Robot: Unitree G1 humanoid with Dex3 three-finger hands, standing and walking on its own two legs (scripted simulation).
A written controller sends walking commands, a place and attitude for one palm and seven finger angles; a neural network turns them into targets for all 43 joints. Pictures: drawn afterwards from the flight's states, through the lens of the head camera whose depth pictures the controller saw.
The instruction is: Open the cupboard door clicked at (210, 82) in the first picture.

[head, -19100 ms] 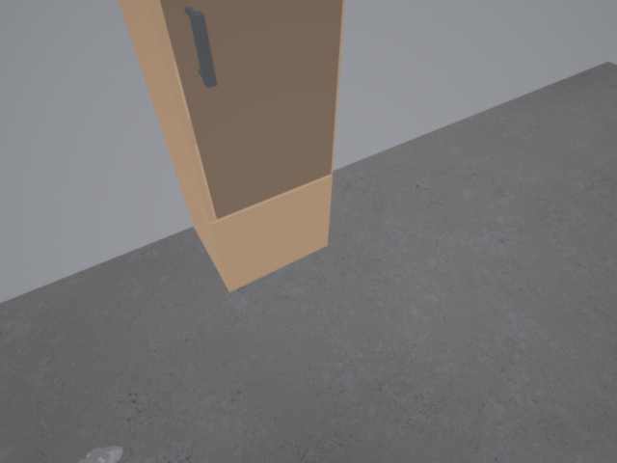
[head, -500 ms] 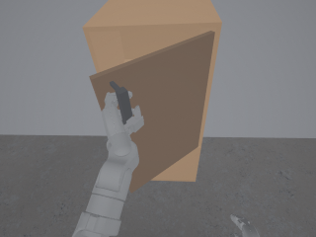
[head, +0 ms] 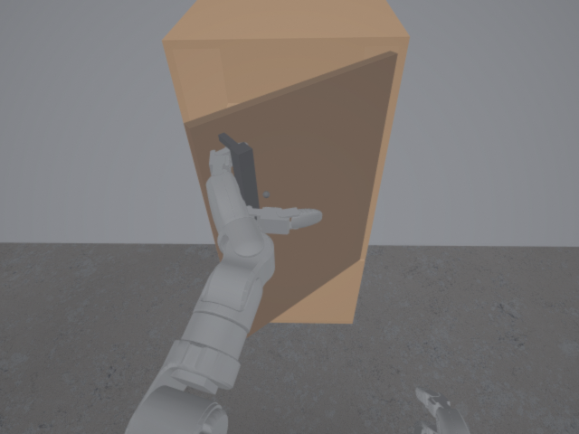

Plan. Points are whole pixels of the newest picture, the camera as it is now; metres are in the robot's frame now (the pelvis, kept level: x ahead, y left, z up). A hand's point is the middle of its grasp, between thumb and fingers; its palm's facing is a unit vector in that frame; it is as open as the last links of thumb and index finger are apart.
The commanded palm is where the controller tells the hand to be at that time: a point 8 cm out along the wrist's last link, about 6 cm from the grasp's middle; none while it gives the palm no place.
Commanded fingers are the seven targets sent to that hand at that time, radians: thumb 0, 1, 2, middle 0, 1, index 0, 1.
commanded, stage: open thumb and fingers to let go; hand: left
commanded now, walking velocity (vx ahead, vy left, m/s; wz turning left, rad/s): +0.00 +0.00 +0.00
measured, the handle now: (238, 180) +0.43 +0.11 +0.16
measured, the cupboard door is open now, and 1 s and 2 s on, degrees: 39 39 38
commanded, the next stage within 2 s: slide the hand sideways off the handle in 0.12 s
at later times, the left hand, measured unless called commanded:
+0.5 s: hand (253, 206) +0.37 +0.08 +0.16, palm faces -0.02 -1.00 -0.03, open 16.2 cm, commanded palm +0.34 +0.11 +0.15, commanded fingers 0.00 -0.50 0.30 -0.15 -0.30 -0.15 -0.30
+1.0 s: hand (238, 226) +0.34 +0.09 +0.15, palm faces +0.01 -1.00 -0.01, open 16.1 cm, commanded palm +0.30 +0.16 +0.15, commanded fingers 0.00 -0.50 0.30 -0.15 -0.30 -0.15 -0.30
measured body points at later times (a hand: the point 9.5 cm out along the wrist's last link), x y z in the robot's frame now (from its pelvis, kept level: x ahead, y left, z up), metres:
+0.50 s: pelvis -0.01 +0.01 +0.00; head -0.04 +0.00 +0.45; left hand +0.36 +0.13 +0.16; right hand +0.15 -0.20 -0.11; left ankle +0.02 +0.12 -0.74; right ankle +0.05 -0.11 -0.74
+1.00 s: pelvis +0.02 -0.01 +0.00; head -0.01 -0.03 +0.45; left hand +0.33 +0.15 +0.15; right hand +0.20 -0.23 -0.08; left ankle +0.02 +0.12 -0.74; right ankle +0.05 -0.11 -0.74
